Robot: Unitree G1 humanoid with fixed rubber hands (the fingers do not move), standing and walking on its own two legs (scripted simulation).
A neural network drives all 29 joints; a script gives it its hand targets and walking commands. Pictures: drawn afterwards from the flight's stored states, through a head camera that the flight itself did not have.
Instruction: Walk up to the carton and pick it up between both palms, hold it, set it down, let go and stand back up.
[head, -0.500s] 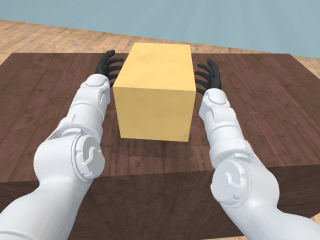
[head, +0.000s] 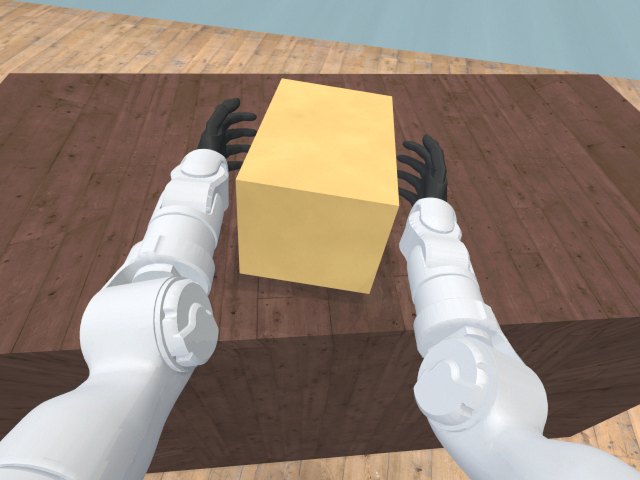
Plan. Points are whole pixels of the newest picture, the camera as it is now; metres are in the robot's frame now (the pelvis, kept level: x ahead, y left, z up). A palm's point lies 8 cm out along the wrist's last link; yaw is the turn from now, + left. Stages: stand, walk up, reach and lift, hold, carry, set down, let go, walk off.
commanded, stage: set down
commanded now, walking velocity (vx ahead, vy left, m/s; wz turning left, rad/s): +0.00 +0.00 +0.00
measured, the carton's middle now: (322, 177) +0.52 +0.02 +0.10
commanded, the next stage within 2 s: none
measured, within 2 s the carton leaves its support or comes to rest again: rests again in 0.82 s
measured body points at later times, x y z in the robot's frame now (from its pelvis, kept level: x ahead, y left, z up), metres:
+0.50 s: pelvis -0.01 +0.01 +0.00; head +0.01 +0.06 +0.45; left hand +0.46 +0.19 +0.16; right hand +0.43 -0.08 +0.15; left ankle +0.00 +0.09 -0.75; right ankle -0.02 -0.12 -0.75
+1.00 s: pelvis +0.00 +0.00 +0.00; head +0.04 +0.02 +0.45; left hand +0.47 +0.18 +0.14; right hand +0.44 -0.10 +0.13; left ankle +0.00 +0.09 -0.75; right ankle -0.02 -0.12 -0.75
